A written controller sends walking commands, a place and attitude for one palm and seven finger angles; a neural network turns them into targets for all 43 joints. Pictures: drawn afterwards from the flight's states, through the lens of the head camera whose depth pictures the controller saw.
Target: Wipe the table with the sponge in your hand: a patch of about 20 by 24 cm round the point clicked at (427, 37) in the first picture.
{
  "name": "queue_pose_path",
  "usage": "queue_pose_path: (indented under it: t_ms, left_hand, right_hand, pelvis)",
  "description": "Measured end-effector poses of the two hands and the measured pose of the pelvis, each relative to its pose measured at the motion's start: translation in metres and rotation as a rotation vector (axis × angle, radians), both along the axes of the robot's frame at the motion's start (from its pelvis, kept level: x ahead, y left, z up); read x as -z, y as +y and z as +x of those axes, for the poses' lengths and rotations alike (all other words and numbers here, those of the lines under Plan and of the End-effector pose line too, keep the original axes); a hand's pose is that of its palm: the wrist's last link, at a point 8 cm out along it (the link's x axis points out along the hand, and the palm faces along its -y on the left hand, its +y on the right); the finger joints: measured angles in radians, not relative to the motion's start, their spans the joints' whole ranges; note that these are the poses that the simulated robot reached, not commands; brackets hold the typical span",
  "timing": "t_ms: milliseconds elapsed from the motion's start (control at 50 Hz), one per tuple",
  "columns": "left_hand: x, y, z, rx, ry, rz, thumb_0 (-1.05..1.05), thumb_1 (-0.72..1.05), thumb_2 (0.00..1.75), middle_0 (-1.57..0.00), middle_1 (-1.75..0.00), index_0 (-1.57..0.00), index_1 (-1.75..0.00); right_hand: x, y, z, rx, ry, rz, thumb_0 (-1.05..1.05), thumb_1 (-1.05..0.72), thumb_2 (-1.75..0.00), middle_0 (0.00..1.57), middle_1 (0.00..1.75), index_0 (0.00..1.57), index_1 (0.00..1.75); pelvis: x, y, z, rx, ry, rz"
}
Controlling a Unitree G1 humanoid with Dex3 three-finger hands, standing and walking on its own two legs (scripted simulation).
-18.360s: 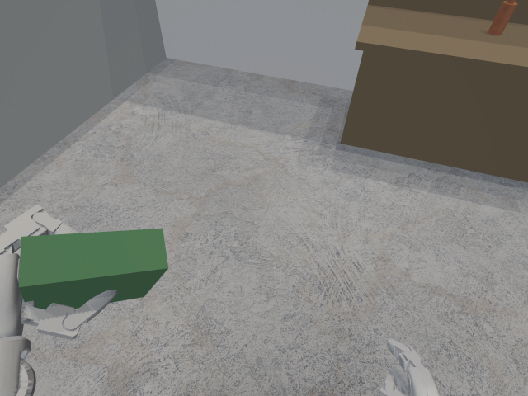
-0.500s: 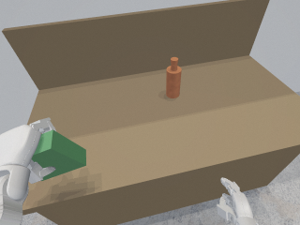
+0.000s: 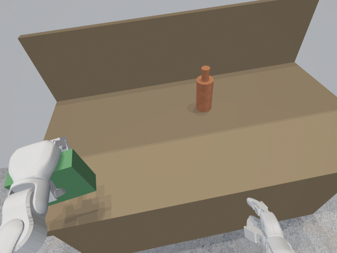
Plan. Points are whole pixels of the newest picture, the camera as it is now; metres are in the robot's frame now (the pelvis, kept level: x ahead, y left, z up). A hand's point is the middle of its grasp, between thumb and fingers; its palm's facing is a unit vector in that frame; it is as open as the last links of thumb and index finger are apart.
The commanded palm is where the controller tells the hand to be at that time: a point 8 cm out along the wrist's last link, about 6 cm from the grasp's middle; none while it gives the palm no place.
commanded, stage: turn the palm down, sponge in hand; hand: left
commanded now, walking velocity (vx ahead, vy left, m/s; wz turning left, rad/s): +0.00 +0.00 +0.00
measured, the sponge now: (61, 183) +0.22 +0.31 +0.05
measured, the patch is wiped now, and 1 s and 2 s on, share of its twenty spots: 0.00 0.00 0.00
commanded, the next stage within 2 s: move the sponge above the wiping area in 0.34 s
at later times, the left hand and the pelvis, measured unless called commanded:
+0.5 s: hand (72, 180) +0.22 +0.26 +0.09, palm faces -0.02 -0.08 -1.00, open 9.3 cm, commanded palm +0.19 +0.26 +0.15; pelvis -0.01 -0.02 +0.00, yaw -1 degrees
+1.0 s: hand (78, 181) +0.23 +0.27 +0.06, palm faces -0.06 -0.08 -0.99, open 9.3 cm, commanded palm +0.22 +0.27 +0.13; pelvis -0.02 -0.01 +0.00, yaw -1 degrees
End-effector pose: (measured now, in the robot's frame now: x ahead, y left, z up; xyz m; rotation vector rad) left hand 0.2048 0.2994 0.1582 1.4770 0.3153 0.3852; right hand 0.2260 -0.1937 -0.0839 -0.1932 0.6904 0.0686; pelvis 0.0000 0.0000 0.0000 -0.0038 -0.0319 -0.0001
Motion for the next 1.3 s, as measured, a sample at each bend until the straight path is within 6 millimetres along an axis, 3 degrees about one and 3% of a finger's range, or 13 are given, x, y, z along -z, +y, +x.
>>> queue_pose_path:
  t_ms: [120, 180, 340, 440, 560, 760, 840, 960, 1060, 1200, 1300]
  left_hand:
    - [0.023, -0.028, -0.001, 0.105, 0.125, -0.049, 0.00, -0.43, 1.04, -0.81, -1.40, -0.82, -1.40]
    - [0.022, -0.039, -0.003, 0.174, 0.111, -0.026, 0.00, -0.43, 1.04, -0.81, -1.40, -0.82, -1.39]
    - [0.001, -0.027, -0.002, 0.085, -0.038, 0.017, 0.00, -0.43, 1.04, -0.81, -1.40, -0.82, -1.39]
    - [0.009, -0.030, -0.002, 0.040, 0.020, -0.021, 0.00, -0.43, 1.04, -0.81, -1.40, -0.82, -1.40]
    - [0.022, -0.048, -0.004, 0.147, 0.092, -0.025, 0.00, -0.43, 1.04, -0.81, -1.40, -0.82, -1.39]
    - [0.018, -0.025, -0.003, 0.086, 0.006, 0.007, 0.00, -0.43, 1.04, -0.81, -1.40, -0.82, -1.39]
    - [0.026, -0.018, -0.002, 0.051, 0.052, -0.007, 0.00, -0.43, 1.04, -0.81, -1.40, -0.82, -1.40]
    - [0.043, -0.029, 0.006, 0.125, 0.112, -0.035, 0.00, -0.43, 1.04, -0.81, -1.40, -0.82, -1.39]
    - [0.045, -0.037, 0.020, 0.193, 0.072, -0.010, 0.00, -0.43, 1.04, -0.81, -1.40, -0.82, -1.39]
    - [0.031, -0.021, 0.026, 0.085, -0.011, 0.009, 0.00, -0.43, 1.04, -0.81, -1.40, -0.82, -1.39]
    - [0.047, -0.014, 0.024, 0.011, 0.087, -0.027, 0.00, -0.43, 1.04, -0.81, -1.40, -0.82, -1.40]
  right_hand:
    - [-0.004, -0.009, 0.006, -0.006, -0.028, -0.013, 0.01, -0.90, -0.90, 0.20, 0.30, 0.20, 0.30]
    - [-0.006, -0.014, 0.006, -0.007, -0.028, -0.034, 0.01, -0.90, -0.90, 0.20, 0.30, 0.20, 0.30]
    - [-0.007, -0.030, 0.001, 0.029, -0.020, -0.039, 0.01, -0.90, -0.90, 0.20, 0.30, 0.20, 0.30]
    - [-0.007, -0.036, -0.002, 0.049, -0.037, -0.027, 0.01, -0.90, -0.90, 0.20, 0.30, 0.20, 0.30]
    - [-0.007, -0.036, -0.007, 0.050, -0.048, -0.032, 0.01, -0.90, -0.90, 0.20, 0.30, 0.20, 0.30]
    - [-0.003, -0.034, -0.022, 0.074, -0.017, -0.037, 0.01, -0.90, -0.90, 0.20, 0.30, 0.20, 0.30]
    - [-0.002, -0.034, -0.025, 0.083, -0.016, -0.041, 0.01, -0.90, -0.90, 0.20, 0.30, 0.20, 0.30]
    - [-0.001, -0.031, -0.026, 0.084, -0.018, -0.057, 0.01, -0.90, -0.90, 0.20, 0.30, 0.20, 0.30]
    - [0.000, -0.026, -0.028, 0.090, -0.004, -0.059, 0.01, -0.90, -0.90, 0.20, 0.30, 0.20, 0.30]
    - [0.000, -0.023, -0.024, 0.104, 0.008, -0.031, 0.01, -0.90, -0.90, 0.20, 0.30, 0.20, 0.30]
    - [0.000, -0.023, -0.017, 0.093, 0.010, -0.034, 0.01, -0.90, -0.90, 0.20, 0.30, 0.20, 0.30]
  pelvis:
    - [0.000, -0.007, 0.000, 0.003, 0.000, 0.006]
    - [0.000, -0.011, 0.001, 0.011, -0.006, 0.005]
    - [-0.001, -0.019, 0.000, 0.012, -0.014, 0.002]
    - [0.000, -0.019, -0.004, 0.010, -0.017, 0.008]
    - [0.000, -0.019, -0.008, 0.019, -0.020, 0.012]
    - [0.000, -0.018, -0.013, 0.027, -0.021, 0.009]
    - [0.000, -0.014, -0.015, 0.023, -0.018, 0.010]
    - [0.000, -0.009, -0.017, 0.022, -0.009, 0.012]
    - [0.000, -0.006, -0.015, 0.030, 0.003, 0.011]
    - [0.000, -0.003, -0.008, 0.037, 0.015, 0.009]
    - [0.000, -0.002, -0.006, 0.025, 0.019, 0.009]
